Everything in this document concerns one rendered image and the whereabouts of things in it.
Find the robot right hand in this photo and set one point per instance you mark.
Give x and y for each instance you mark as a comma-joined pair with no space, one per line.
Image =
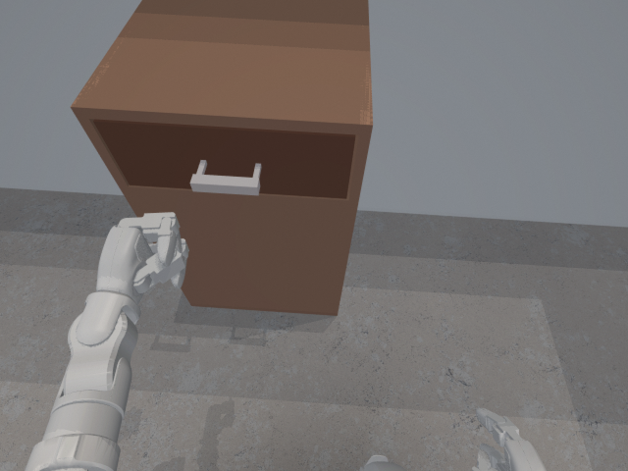
519,455

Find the cabinet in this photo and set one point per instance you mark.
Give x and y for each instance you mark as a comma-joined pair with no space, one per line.
283,65

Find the left robot forearm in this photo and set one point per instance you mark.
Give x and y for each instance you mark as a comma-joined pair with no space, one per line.
86,417

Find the handle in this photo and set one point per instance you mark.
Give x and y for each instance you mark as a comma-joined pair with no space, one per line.
225,184

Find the drawer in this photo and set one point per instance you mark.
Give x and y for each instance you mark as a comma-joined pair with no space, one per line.
297,163

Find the robot right shin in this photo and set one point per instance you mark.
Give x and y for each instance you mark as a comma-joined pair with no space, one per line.
376,458

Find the robot left hand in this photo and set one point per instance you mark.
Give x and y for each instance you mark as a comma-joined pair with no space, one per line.
126,250

